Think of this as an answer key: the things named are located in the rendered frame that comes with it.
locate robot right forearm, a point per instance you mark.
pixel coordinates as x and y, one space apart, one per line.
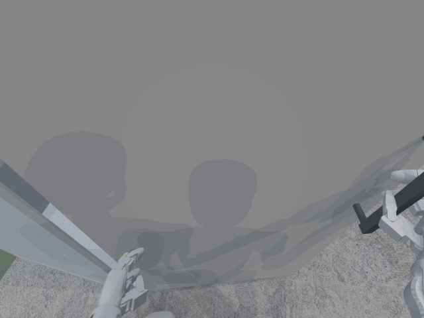
414 290

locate robot left forearm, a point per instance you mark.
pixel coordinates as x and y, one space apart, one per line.
106 311

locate robot left hand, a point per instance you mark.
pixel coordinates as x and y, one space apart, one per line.
115 290

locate robot right hand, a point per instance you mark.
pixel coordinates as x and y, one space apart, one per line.
398 227

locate fridge door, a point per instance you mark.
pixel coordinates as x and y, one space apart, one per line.
228 138

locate handle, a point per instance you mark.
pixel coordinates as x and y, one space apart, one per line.
409 195

